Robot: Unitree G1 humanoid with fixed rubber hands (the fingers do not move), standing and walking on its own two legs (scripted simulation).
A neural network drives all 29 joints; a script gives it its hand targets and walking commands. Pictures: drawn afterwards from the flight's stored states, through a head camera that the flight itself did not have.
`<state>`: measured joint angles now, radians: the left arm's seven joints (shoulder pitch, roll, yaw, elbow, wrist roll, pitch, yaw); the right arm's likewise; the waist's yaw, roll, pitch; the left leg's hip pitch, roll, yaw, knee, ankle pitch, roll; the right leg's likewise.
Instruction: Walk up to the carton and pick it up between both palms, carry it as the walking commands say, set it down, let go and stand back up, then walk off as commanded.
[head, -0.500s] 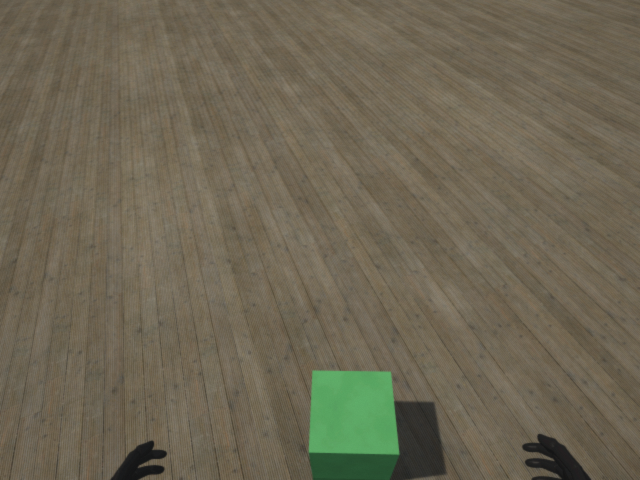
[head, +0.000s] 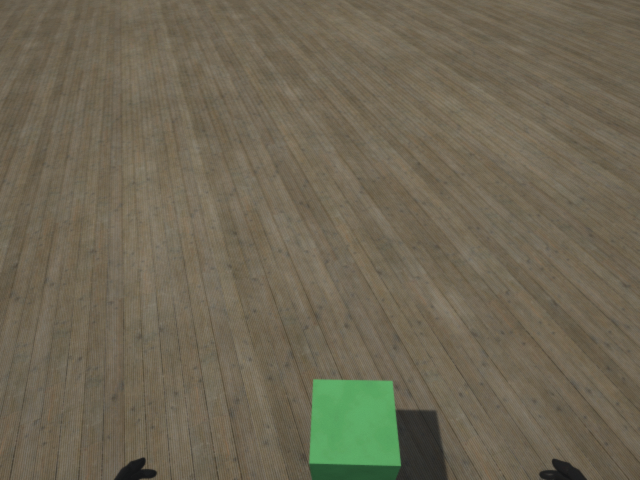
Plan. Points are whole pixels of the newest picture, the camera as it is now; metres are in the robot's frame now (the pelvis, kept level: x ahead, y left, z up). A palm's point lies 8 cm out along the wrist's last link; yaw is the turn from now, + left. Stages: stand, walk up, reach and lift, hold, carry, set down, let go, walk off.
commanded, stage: stand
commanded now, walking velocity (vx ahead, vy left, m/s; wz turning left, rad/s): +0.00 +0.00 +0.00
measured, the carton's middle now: (352, 436) +0.40 -0.04 -0.65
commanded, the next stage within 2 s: walk off in 1.16 s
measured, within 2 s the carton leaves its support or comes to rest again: neither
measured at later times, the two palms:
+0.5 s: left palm out of the picture +0.08 +0.30 -0.09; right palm out of the picture +0.08 -0.30 -0.09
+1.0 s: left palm out of the picture +0.06 +0.31 -0.10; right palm out of the picture +0.07 -0.31 -0.10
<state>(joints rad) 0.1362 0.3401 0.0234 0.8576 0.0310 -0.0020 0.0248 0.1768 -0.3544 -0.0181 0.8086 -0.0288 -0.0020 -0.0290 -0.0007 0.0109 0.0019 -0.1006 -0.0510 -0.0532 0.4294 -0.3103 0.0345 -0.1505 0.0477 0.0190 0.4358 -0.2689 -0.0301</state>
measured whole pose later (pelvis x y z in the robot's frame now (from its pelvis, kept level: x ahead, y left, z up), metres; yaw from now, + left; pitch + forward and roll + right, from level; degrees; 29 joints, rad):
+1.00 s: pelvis -0.03 +0.00 +0.01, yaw +1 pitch -2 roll +0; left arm 0.11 0.38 0.01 1.04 0.01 -0.01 0.01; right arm 0.15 -0.39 0.00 1.00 -0.01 -0.02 -0.02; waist 0.01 0.00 0.02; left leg -0.07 -0.05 -0.07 0.34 -0.22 0.03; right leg -0.11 0.04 0.01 0.33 -0.18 -0.03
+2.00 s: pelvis +0.17 -0.08 +0.00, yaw +0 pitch +0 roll +1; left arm 0.38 0.23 0.01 1.03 0.03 -0.07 0.00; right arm 0.23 -0.26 -0.03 0.98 -0.04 -0.03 0.03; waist 0.00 0.02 0.01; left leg -0.53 0.12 0.05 1.11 -0.27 -0.02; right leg -0.10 0.01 -0.11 0.38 -0.28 -0.05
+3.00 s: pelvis +0.64 -0.09 +0.00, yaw +0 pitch +0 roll +0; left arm 0.43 0.20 0.04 1.10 0.03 -0.08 0.00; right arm 0.10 -0.22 -0.06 0.91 -0.02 -0.03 0.04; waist 0.06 0.00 0.04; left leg -0.50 0.13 0.10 0.72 -0.24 -0.03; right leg -0.03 -0.07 -0.17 0.33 -0.30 0.03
